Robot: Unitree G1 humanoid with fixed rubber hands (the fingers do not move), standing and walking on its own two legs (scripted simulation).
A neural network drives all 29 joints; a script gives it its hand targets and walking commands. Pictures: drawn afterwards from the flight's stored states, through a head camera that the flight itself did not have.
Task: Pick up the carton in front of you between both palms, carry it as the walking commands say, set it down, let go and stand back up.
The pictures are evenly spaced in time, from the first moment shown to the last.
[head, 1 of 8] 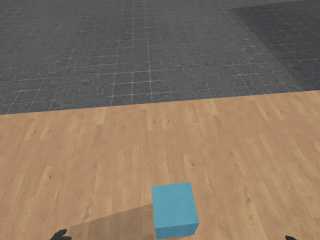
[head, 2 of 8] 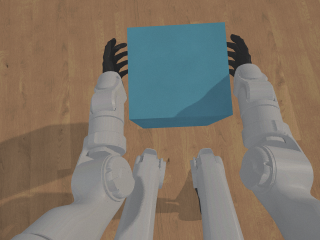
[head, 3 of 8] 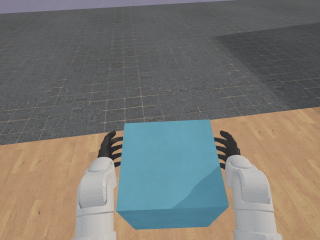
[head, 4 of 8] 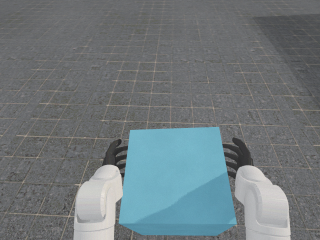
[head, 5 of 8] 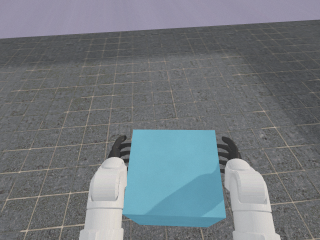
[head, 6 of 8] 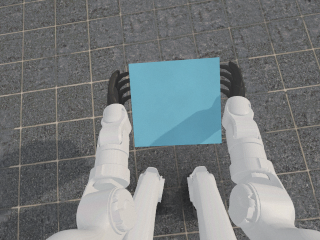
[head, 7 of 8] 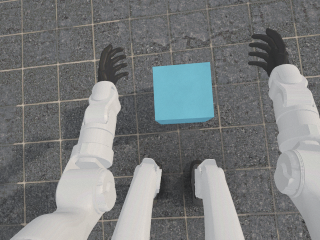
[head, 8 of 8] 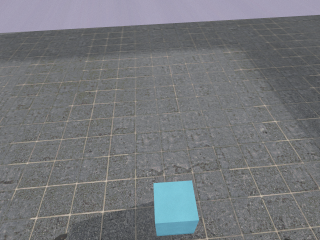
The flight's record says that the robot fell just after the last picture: no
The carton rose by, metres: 0.68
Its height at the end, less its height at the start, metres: -0.06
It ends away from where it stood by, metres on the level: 3.77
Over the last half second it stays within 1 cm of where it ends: yes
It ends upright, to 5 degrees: yes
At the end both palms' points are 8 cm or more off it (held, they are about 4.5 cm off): yes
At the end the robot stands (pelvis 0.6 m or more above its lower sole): yes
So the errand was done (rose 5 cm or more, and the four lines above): yes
